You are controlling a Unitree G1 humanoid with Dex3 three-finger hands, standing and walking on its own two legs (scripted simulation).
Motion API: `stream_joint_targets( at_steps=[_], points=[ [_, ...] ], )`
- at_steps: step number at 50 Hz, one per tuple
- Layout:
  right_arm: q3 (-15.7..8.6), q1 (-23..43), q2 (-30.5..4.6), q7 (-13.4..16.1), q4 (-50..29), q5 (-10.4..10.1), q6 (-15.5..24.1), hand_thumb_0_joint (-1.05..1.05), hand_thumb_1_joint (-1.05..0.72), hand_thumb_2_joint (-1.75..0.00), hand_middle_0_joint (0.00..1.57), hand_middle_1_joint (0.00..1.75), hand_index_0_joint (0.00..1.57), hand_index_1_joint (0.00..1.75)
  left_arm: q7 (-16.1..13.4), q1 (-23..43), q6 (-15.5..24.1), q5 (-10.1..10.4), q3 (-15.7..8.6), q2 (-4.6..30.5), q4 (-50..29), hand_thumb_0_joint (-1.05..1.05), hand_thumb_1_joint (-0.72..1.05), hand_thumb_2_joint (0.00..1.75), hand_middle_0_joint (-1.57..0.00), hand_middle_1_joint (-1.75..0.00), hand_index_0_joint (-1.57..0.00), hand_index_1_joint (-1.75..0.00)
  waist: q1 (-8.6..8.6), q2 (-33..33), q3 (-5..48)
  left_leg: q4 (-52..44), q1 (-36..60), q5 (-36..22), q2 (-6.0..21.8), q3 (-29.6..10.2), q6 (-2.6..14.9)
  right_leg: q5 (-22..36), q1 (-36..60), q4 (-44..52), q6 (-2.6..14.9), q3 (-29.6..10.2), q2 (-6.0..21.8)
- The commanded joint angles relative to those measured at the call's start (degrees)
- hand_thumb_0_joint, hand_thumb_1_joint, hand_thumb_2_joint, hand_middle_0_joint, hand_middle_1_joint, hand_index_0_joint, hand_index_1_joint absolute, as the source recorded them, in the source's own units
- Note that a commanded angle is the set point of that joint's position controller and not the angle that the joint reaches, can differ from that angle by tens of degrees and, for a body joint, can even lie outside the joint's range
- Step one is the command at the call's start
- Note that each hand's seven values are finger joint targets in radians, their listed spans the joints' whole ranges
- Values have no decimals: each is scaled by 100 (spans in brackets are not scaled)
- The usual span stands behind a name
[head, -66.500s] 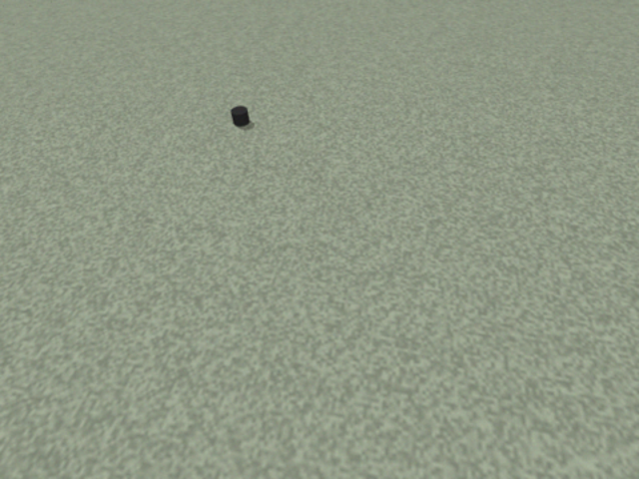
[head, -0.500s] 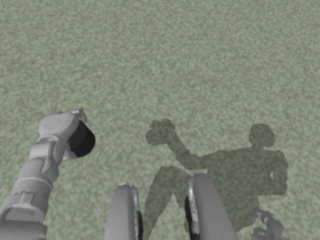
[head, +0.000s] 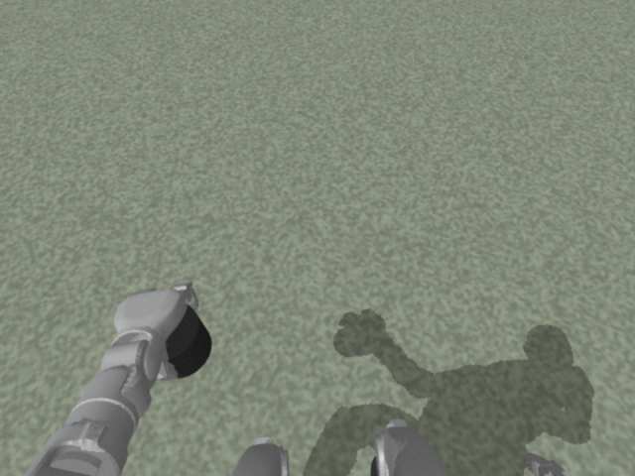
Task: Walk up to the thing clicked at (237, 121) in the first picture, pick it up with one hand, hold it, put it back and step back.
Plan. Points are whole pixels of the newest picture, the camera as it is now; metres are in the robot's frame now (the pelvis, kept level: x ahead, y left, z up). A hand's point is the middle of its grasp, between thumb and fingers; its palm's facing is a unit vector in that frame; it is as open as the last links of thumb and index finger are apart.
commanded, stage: lift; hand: left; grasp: from above
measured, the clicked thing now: (175, 340) +0.34 +0.23 -0.12
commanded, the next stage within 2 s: hold in 0.20 s
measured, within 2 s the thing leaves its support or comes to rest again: neither
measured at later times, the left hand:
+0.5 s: hand (149, 321) +0.34 +0.24 -0.03, palm faces -0.48 -0.07 -0.88, open 11.6 cm
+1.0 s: hand (156, 311) +0.34 +0.22 -0.01, palm faces -0.48 -0.05 -0.88, open 11.6 cm
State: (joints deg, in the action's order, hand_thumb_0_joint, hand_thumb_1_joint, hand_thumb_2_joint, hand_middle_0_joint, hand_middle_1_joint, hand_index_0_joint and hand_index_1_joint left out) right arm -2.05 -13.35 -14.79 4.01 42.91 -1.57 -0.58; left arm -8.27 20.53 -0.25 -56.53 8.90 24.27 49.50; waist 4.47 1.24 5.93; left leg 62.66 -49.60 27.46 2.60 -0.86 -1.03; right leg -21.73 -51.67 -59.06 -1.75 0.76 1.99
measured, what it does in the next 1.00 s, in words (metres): rises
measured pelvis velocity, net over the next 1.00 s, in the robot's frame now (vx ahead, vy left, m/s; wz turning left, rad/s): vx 0.05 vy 0.00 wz -0.01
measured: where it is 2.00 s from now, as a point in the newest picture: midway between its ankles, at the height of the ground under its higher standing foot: outside the picture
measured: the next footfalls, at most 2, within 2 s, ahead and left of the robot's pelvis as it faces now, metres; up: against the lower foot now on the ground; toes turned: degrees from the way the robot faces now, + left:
none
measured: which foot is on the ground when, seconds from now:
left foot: down 0.00-1.00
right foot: down 0.00-1.00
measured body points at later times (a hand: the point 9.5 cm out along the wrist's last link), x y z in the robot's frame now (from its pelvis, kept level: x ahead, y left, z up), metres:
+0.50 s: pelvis +0.03 +0.01 +0.05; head +0.08 +0.00 +0.49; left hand +0.36 +0.24 +0.02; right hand +0.14 -0.26 -0.08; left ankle +0.03 +0.13 -0.66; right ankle +0.07 -0.14 -0.66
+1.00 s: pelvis +0.05 +0.00 +0.06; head +0.08 -0.01 +0.51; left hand +0.36 +0.22 +0.04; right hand +0.15 -0.27 -0.06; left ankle +0.03 +0.13 -0.66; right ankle +0.07 -0.14 -0.66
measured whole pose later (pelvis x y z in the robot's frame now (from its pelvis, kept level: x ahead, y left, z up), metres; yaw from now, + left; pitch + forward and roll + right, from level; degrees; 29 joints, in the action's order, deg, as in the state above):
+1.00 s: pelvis +0.05 +0.00 +0.06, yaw -1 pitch +6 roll +0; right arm -3.4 -13.2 -14.7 1.8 41.5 -1.8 -3.3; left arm -4.1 14.4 -0.7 -58.6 11.0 21.7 43.3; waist 1.7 1.6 2.8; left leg 37.7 -22.8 20.6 2.4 1.1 -1.4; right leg -16.3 -26.3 -36.9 -1.5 0.0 2.0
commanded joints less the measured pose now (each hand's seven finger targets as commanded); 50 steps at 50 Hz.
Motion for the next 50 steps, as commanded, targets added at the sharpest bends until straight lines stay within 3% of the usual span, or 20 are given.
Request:
stream_joint_targets(
  at_steps=[1,7,13,15,17,20,23,24,27,30,33,34,38,48,50],
  points=[
    [-300,-118,-808,35,-482,-26,222,0,-90,-89,20,30,20,30,-304,1841,62,-32,-544,1423,-1116,0,41,108,-69,-115,-74,-110,-113,404,1939,-1361,1433,-1018,-334,65,145,712,1643,1236,162,-35,-253],
    [-312,-42,-808,-22,-569,-38,186,0,-89,-89,20,30,20,30,-353,1952,37,-58,-494,1342,-1386,0,43,104,-70,-114,-75,-108,-147,418,1864,-1828,1966,-1181,-306,50,114,813,2000,1597,182,19,-280],
    [-354,-47,-815,-39,-534,-42,140,0,-89,-89,20,30,20,30,-339,1887,-38,-48,-456,1282,-1598,0,42,98,-69,-110,-75,-104,-136,470,1904,-2097,2537,-1795,-266,38,47,1243,2236,1801,214,71,-319],
    [-342,-25,-791,-47,-545,-44,128,0,-89,-89,20,30,20,30,-315,1944,-69,-40,-332,1119,-1651,0,41,99,-69,-110,-75,-104,-116,427,1787,-2166,2545,-1819,-283,63,63,1293,2326,1921,206,51,-310],
    [-353,-4,-788,-47,-549,-35,130,0,-89,-89,20,30,20,30,-319,1930,-88,-30,-407,1223,-1685,0,41,97,-69,-105,-74,-100,-172,406,1792,-2243,2610,-1890,-297,72,57,1350,2515,2009,196,53,-313],
    [-371,-19,-827,-55,-552,-61,92,0,-89,-89,20,30,20,30,-228,1861,-102,-118,-355,1211,-1669,0,40,97,-69,-103,-74,-98,-144,422,1774,-2349,2847,-2067,-289,104,39,1475,2560,2083,212,59,-316],
    [-396,-3,-823,-67,-523,-52,95,0,-89,-89,20,30,20,30,-135,1923,-46,-105,-397,1274,-1786,0,40,96,-69,-102,-74,-97,-207,516,1821,-2440,3067,-2414,-269,89,-8,1674,2720,2133,222,100,-335],
    [-389,-25,-813,-79,-541,-52,86,0,-89,-89,20,30,20,30,-102,1822,-55,-94,-327,1147,-1720,0,39,95,-69,-102,-74,-97,-181,507,1776,-2463,3106,-2537,-268,75,-20,1748,2715,2141,226,104,-333],
    [-395,-20,-830,-106,-576,-56,64,0,-89,-89,20,30,20,30,-65,1702,-56,-91,-407,1191,-1672,0,41,98,-71,-103,-76,-98,-227,345,1690,-2529,3071,-2567,-302,128,6,1855,2952,2251,216,83,-321],
    [-399,-45,-820,-129,-592,-53,46,0,-89,-89,20,30,20,30,-3,1714,-49,-112,-332,1091,-1635,0,42,99,-72,-103,-76,-98,-183,332,1655,-2578,3172,-2829,-289,133,-7,2055,3014,2272,222,96,-324],
    [-420,0,-822,-148,-686,-59,9,0,-89,-89,20,30,20,30,45,1619,-33,-148,-428,1215,-1671,0,45,104,-75,-104,-79,-100,-281,251,1650,-2625,3130,-2779,-344,192,43,2149,3226,2383,203,32,-289],
    [-406,-37,-819,-163,-679,-59,-2,0,-89,-89,20,30,20,30,84,1648,-10,-130,-375,1126,-1665,0,42,105,-73,-104,-77,-100,-202,263,1638,-2626,3119,-2837,-344,200,30,2217,3269,2359,202,37,-285],
    [-423,-6,-835,-172,-750,-54,-44,0,-89,-89,20,30,20,30,151,1549,17,-149,-403,1172,-1812,0,44,106,-75,-105,-78,-101,-296,342,1674,-2695,3335,-3054,-331,188,22,2336,3317,2413,210,44,-289],
    [-432,113,-841,-167,-779,-42,-67,0,-89,-89,20,30,20,30,66,1657,-39,-221,-497,1250,-2021,0,42,104,-73,-105,-77,-101,-288,249,1543,-2893,3468,-2870,-347,255,63,2295,3529,2609,171,18,-269],
    [-430,116,-841,-178,-814,-47,-65,0,-89,-89,20,30,20,30,80,1619,-59,-222,-426,1145,-1995,0,41,107,-73,-106,-76,-102,-262,215,1458,-2941,3494,-2799,-346,261,73,2229,3485,2640,180,12,-263]
  ],
)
